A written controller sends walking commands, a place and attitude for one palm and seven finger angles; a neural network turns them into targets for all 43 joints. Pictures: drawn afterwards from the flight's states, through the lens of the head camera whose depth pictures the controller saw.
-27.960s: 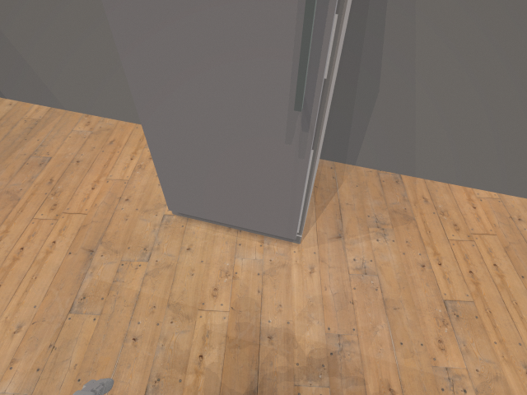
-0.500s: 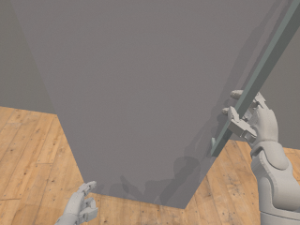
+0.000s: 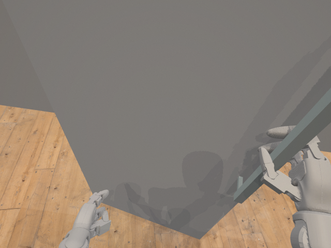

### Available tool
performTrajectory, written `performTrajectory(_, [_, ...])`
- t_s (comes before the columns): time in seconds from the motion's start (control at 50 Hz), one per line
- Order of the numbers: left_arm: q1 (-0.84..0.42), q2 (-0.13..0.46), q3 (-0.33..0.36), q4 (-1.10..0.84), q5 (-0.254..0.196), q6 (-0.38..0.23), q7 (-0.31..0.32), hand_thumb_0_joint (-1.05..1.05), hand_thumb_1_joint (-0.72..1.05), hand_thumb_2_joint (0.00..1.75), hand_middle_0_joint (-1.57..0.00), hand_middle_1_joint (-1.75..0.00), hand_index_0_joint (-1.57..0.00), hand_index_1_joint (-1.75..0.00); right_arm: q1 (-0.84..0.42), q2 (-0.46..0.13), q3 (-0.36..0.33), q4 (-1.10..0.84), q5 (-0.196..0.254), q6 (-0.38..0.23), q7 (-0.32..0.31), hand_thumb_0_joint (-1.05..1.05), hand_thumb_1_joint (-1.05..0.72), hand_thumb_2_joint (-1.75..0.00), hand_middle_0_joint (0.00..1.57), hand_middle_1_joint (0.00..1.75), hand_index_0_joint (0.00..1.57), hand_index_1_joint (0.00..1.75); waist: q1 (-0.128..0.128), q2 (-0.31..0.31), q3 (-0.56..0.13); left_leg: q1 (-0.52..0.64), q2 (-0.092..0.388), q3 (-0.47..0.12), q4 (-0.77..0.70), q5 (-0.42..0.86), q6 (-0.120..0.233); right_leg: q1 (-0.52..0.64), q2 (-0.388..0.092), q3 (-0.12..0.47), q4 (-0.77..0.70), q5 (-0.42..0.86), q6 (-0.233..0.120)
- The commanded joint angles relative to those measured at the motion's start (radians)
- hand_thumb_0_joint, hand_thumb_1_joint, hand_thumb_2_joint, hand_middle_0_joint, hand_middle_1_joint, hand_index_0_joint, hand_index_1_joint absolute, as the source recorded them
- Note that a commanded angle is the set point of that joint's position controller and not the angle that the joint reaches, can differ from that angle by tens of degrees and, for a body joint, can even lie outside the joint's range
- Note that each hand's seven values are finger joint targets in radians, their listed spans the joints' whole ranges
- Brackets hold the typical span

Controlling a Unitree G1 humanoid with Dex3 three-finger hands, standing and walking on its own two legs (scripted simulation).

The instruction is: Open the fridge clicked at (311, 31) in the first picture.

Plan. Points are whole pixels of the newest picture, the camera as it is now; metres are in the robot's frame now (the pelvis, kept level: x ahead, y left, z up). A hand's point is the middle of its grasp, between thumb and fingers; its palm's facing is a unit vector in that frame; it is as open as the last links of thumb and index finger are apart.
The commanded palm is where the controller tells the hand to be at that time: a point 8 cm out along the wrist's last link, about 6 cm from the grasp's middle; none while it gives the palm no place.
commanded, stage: walk backward, drawing the door open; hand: right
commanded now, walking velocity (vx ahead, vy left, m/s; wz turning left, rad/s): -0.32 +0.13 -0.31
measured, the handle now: (293, 131) +0.28 -0.17 +0.24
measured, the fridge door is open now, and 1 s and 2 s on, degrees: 12 37 70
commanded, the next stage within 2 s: none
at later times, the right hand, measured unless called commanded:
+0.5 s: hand (260, 233) +0.14 -0.11 +0.17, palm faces +0.14 +0.96 -0.24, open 7.2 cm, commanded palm +0.10 -0.15 +0.18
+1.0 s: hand out of the picture +0.03 +0.00 +0.17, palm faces +0.40 +0.90 -0.18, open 7.1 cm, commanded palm -0.02 -0.04 +0.18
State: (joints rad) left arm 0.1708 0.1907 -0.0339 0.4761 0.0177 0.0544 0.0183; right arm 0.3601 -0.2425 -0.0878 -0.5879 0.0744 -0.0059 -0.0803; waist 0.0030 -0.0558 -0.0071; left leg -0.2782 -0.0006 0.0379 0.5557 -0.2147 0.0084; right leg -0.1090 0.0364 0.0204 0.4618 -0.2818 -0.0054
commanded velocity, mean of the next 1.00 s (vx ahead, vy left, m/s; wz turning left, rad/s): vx -0.21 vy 0.28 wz -0.58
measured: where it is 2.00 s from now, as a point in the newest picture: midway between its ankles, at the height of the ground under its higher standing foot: outside the picture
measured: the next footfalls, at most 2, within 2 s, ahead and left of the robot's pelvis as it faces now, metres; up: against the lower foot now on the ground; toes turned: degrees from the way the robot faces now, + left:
right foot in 0.42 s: -0.07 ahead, -0.10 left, +0.00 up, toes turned -9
left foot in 0.74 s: -0.08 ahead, +0.26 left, +0.00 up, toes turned -20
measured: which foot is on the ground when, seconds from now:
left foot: down 0.00-0.42, up 0.44-0.72, down 0.74-1.00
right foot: down 0.00-0.06, up 0.08-0.40, down 0.42-0.76, up 0.78-1.00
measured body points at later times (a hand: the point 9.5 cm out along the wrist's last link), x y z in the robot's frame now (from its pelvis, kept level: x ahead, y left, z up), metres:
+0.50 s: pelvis -0.11 +0.04 -0.01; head -0.06 +0.03 +0.44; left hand +0.09 +0.23 -0.10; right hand +0.12 -0.16 +0.19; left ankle -0.06 +0.11 -0.69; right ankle -0.11 -0.09 -0.74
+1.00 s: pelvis -0.17 +0.21 -0.01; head -0.12 +0.18 +0.44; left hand +0.10 +0.35 -0.10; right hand +0.00 -0.05 +0.18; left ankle -0.12 +0.27 -0.74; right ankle -0.24 +0.16 -0.71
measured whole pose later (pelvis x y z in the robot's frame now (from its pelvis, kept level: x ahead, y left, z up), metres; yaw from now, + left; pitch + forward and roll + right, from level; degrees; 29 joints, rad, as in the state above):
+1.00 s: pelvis -0.17 +0.21 -0.01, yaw -30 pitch +1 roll +0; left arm 0.13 0.19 0.03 0.60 0.02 -0.08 0.08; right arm 0.06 -0.21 0.04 -0.52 -0.01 -0.09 -0.02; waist 0.06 0.03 0.12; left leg -0.28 0.02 0.18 0.51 -0.25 0.07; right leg -0.37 0.00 -0.11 0.84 -0.49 0.04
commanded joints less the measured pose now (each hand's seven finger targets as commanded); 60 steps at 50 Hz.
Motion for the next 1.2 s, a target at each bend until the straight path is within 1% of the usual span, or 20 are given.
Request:
performTrajectory(0.0, [-0.096, 0.105, 0.046, -0.145, 0.002, -0.06, 0.016, 0.0, 0.9, 0.9, -0.2, -0.3, -0.2, -0.3, -0.128, -0.112, -0.099, -0.247, -0.026, -0.148, -0.016, 0.0, -0.9, -0.9, 0.45, 1.4, 0.45, 1.4, -0.004, 0.078, -0.204, 0.286, 0.097, -0.075, -0.11, 0.806, 0.044, -0.122, -0.113, 0.038, 0.221, 0.658, 0.007])
performTrajectory(0.04, [-0.1, 0.082, 0.045, -0.152, -0.005, -0.075, 0.033, 0.0, 0.9, 0.9, -0.2, -0.3, -0.2, -0.3, -0.113, -0.146, -0.159, -0.181, -0.028, -0.168, -0.025, 0.0, -0.9, -0.9, 0.45, 1.4, 0.45, 1.4, -0.033, 0.339, -0.206, 0.383, 0.313, -0.195, -0.087, 1.309, 0.109, -0.382, 0.033, 0.026, 0.526, -0.251, 0.003])
performTrajectory(0.12, [-0.109, 0.056, 0.029, -0.123, 0.002, -0.075, 0.048, 0.0, 0.9, 0.9, -0.2, -0.3, -0.2, -0.3, -0.135, -0.118, -0.137, -0.208, -0.06, -0.189, -0.03, 0.0, -0.9, -0.9, 0.45, 1.4, 0.45, 1.4, -0.02, 0.177, -0.244, 0.276, 0.299, -0.105, -0.103, 0.951, 0.1, -0.346, -0.019, 0.025, 0.592, -0.171, 0.005])
performTrajectory(0.24, [-0.114, 0.036, 0.026, -0.114, 0.01, -0.086, 0.059, 0.0, 0.9, 0.9, -0.2, -0.3, -0.2, -0.3, -0.197, -0.115, -0.123, -0.289, -0.054, -0.193, -0.05, 0.0, -0.9, -0.9, 0.45, 1.4, 0.45, 1.4, -0.023, 0.207, -0.203, 0.11, 0.276, -0.05, -0.222, 0.418, 0.147, -0.259, -0.032, -0.056, 0.489, -0.128, 0.014])
performTrajectory(0.36, [-0.058, 0.056, 0.038, -0.082, 0.01, -0.132, 0.06, 0.0, 0.9, 0.9, -0.2, -0.3, -0.2, -0.3, -0.288, -0.068, -0.021, -0.328, -0.055, -0.19, -0.046, 0.0, -0.9, -0.9, 0.45, 1.4, 0.45, 1.4, 0.032, 0.073, -0.193, 0.056, 0.178, 0.046, -0.06, 0.186, 0.074, -0.096, -0.071, -0.046, -0.014, 0.085, 0.016])
performTrajectory(0.4, [-0.067, 0.097, 0.062, -0.099, 0.013, -0.165, 0.05, 0.0, 0.9, 0.9, -0.2, -0.3, -0.2, -0.3, -0.371, -0.057, 0.037, -0.35, -0.06, -0.203, -0.033, 0.0, -0.9, -0.9, 0.45, 1.4, 0.45, 1.4, 0.027, -0.277, -0.169, -0.275, -0.017, 0.025, 0.401, -0.312, -0.038, 0.04, -0.47, 0.558, -0.234, 0.602, -0.14])
performTrajectory(0.42, [-0.068, 0.093, 0.063, -0.087, 0.015, -0.164, 0.04, 0.0, 0.9, 0.9, -0.2, -0.3, -0.2, -0.3, -0.361, -0.097, 0.023, -0.3, -0.092, -0.205, -0.034, 0.0, -0.9, -0.9, 0.45, 1.4, 0.45, 1.4, 0.013, -0.185, -0.186, -0.292, 0.007, -0.073, 0.606, -0.345, -0.033, 0.06, -0.564, 0.665, -0.222, 0.732, -0.209])
performTrajectory(0.54, [-0.1, 0.085, 0.089, 0.004, -0.006, -0.217, 0.02, 0.0, 0.9, 0.9, -0.2, -0.3, -0.2, -0.3, -0.453, -0.012, 0.07, -0.261, -0.075, -0.189, -0.011, 0.0, -0.9, -0.9, 0.45, 1.4, 0.45, 1.4, 0.01, -0.067, -0.211, -0.198, -0.009, -0.097, 0.431, -0.171, -0.049, 0.073, -0.318, 0.243, -0.065, 0.678, -0.103])
performTrajectory(0.68, [-0.142, 0.069, 0.074, 0.017, -0.013, -0.229, 0.015, 0.0, 0.9, 0.9, -0.2, -0.3, -0.2, -0.3, -0.502, -0.051, 0.022, -0.22, -0.05, -0.18, -0.014, 0.0, -0.9, -0.9, 0.45, 1.4, 0.45, 1.4, 0.008, -0.172, -0.223, 0.167, -0.041, -0.05, -0.077, -0.089, -0.06, -0.12, -0.265, 0.302, -0.063, 0.341, -0.096])
performTrajectory(0.72, [-0.118, 0.038, 0.073, 0.03, -0.028, -0.22, 0.008, 0.0, 0.9, 0.9, -0.2, -0.3, -0.2, -0.3, -0.516, -0.118, -0.023, -0.238, -0.06, -0.188, -0.013, 0.0, -0.9, -0.9, 0.45, 1.4, 0.45, 1.4, 0.016, 0.069, -0.232, 0.193, 0.048, -0.062, -0.31, 0.133, -0.031, -0.113, -0.089, 0.111, 0.12, 0.092, -0.008])
performTrajectory(0.74, [-0.153, 0.015, 0.063, 0.007, -0.029, -0.202, 0.008, 0.0, 0.9, 0.9, -0.2, -0.3, -0.2, -0.3, -0.539, -0.149, -0.034, -0.26, -0.064, -0.193, -0.012, 0.0, -0.9, -0.9, 0.45, 1.4, 0.45, 1.4, 0.013, 0.318, -0.21, 0.163, 0.211, -0.142, -0.298, 0.278, 0.037, -0.247, 0.007, -0.027, 0.351, -0.181, 0.037])
performTrajectory(0.76, [-0.196, 0.016, 0.061, 0.007, -0.023, -0.196, 0.022, 0.0, 0.9, 0.9, -0.2, -0.3, -0.2, -0.3, -0.565, -0.181, -0.093, -0.265, -0.072, -0.202, -0.017, 0.0, -0.9, -0.9, 0.45, 1.4, 0.45, 1.4, -0.02, 0.323, -0.191, 0.08, 0.313, -0.196, -0.269, 0.378, 0.114, -0.337, 0.016, -0.028, 0.616, -0.304, 0.029])
performTrajectory(0.78, [-0.177, 0.039, 0.094, 0.01, -0.031, -0.198, 0.03, 0.0, 0.9, 0.9, -0.2, -0.3, -0.2, -0.3, -0.524, -0.122, -0.08, -0.221, -0.057, -0.191, -0.006, 0.0, -0.9, -0.9, 0.45, 1.4, 0.45, 1.4, -0.017, 0.406, -0.233, 0.107, 0.314, -0.168, -0.223, 0.409, 0.119, -0.343, 0.002, 0.038, 0.773, -0.31, 0.025])
performTrajectory(0.84, [-0.186, -0.004, 0.057, -0.015, 0.004, -0.186, 0.049, 0.0, 0.9, 0.9, -0.2, -0.3, -0.2, -0.3, -0.48, -0.065, -0.035, -0.249, -0.074, -0.205, 0.02, 0.0, -0.9, -0.9, 0.45, 1.4, 0.45, 1.4, -0.014, 0.221, -0.201, 0.267, 0.252, -0.025, -0.123, 0.602, 0.159, -0.43, -0.039, -0.06, 0.717, -0.243, 0.05])
performTrajectory(0.98, [-0.074, 0.041, 0.076, -0.033, 0.008, -0.214, 0.066, 0.0, 0.9, 0.9, -0.2, -0.3, -0.2, -0.3, -0.542, -0.004, 0.07, -0.247, -0.063, -0.214, 0.028, 0.0, -0.9, -0.9, 0.45, 1.4, 0.45, 1.4, 0.04, 0.12, -0.245, 0.214, 0.196, 0.013, 0.057, 0.615, 0.14, -0.124, -0.069, -0.124, -0.022, -0.021, 0.026])
performTrajectory(1.0, [-0.031, 0.066, 0.093, -0.03, 0.007, -0.217, 0.067, 0.0, 0.9, 0.9, -0.2, -0.3, -0.2, -0.3, -0.591, 0.007, 0.103, -0.259, -0.06, -0.219, 0.029, 0.0, -0.9, -0.9, 0.45, 1.4, 0.45, 1.4, 0.088, 0.008, -0.269, -0.012, 0.141, 0.06, 0.242, 0.437, 0.073, 0.146, -0.143, -0.019, -0.14, 0.275, 0.007])
performTrajectory(1.02, [-0.049, 0.115, 0.123, -0.042, 0.017, -0.224, 0.065, 0.0, 0.9, 0.9, -0.2, -0.3, -0.2, -0.3, -0.593, 0.029, 0.145, -0.241, -0.062, -0.234, 0.039, 0.0, -0.9, -0.9, 0.45, 1.4, 0.45, 1.4, 0.074, -0.187, -0.235, -0.366, 0.013, 0.071, 0.429, -0.099, -0.019, 0.397, -0.453, 0.376, -0.17, 0.801, -0.08])
performTrajectory(1.04, [-0.027, 0.123, 0.118, -0.024, 0.029, -0.22, 0.045, 0.0, 0.9, 0.9, -0.2, -0.3, -0.2, -0.3, -0.611, 0.001, 0.133, -0.211, -0.101, -0.255, 0.047, 0.0, -0.9, -0.9, 0.45, 1.4, 0.45, 1.4, 0.06, -0.157, -0.258, -0.495, 0.003, -0.053, 0.572, -0.405, -0.043, 0.491, -0.608, 0.576, -0.079, 1.216, -0.183])
performTrajectory(1.06, [-0.053, 0.137, 0.118, -0.023, 0.028, -0.224, 0.024, 0.0, 0.9, 0.9, -0.2, -0.3, -0.2, -0.3, -0.608, -0.044, 0.076, -0.197, -0.118, -0.263, 0.048, 0.0, -0.9, -0.9, 0.45, 1.4, 0.45, 1.4, 0.047, -0.034, -0.246, -0.519, 0.006, -0.116, 0.631, -0.365, -0.023, 0.457, -0.611, 0.539, -0.059, 1.146, -0.22])
performTrajectory(1.18, [-0.081, 0.108, 0.128, 0.039, -0.007, -0.24, 0.023, 0.0, 0.9, 0.9, -0.2, -0.3, -0.2, -0.3, -0.588, 0.019, 0.091, -0.172, -0.091, -0.193, 0.058, 0.0, -0.9, -0.9, 0.45, 1.4, 0.45, 1.4, 0.026, -0.112, -0.199, -0.266, 0.005, -0.098, 0.514, -0.058, -0.06, 0.128, -0.347, 0.158, -0.092, 0.615, -0.065])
